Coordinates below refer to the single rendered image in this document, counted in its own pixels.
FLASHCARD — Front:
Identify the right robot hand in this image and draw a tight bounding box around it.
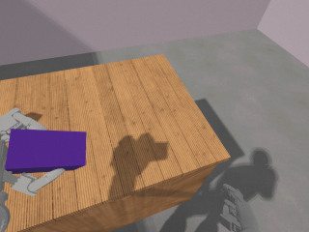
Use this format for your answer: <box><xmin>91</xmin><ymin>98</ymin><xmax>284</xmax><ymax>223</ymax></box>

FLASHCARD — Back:
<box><xmin>220</xmin><ymin>184</ymin><xmax>259</xmax><ymax>232</ymax></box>

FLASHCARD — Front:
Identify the table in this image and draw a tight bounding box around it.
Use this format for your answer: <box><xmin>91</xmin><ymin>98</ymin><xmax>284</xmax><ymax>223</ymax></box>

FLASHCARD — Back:
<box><xmin>0</xmin><ymin>54</ymin><xmax>230</xmax><ymax>232</ymax></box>

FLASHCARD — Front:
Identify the robot left forearm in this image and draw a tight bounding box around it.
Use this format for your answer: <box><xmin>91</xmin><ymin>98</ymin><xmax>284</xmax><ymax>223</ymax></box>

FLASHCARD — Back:
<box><xmin>0</xmin><ymin>191</ymin><xmax>11</xmax><ymax>232</ymax></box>

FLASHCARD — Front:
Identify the sponge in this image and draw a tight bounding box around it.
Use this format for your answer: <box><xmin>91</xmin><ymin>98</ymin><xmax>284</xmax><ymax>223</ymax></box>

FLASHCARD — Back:
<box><xmin>5</xmin><ymin>129</ymin><xmax>87</xmax><ymax>174</ymax></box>

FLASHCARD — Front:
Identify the left robot hand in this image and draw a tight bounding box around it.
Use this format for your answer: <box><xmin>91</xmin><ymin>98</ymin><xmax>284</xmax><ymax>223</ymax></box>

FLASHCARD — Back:
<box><xmin>0</xmin><ymin>107</ymin><xmax>66</xmax><ymax>196</ymax></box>

